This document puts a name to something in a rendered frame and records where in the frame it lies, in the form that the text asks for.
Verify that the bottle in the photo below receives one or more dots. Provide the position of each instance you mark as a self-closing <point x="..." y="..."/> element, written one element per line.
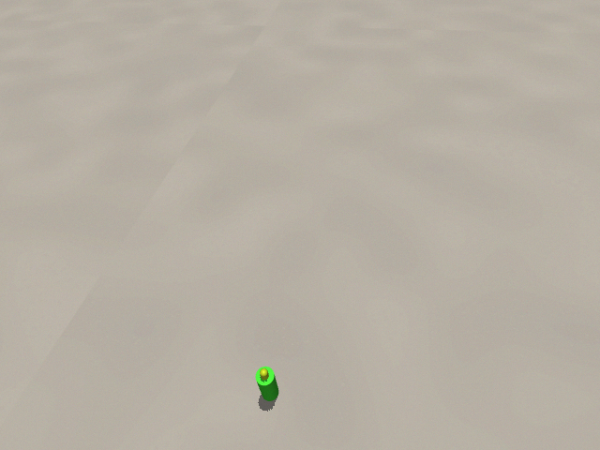
<point x="266" y="380"/>

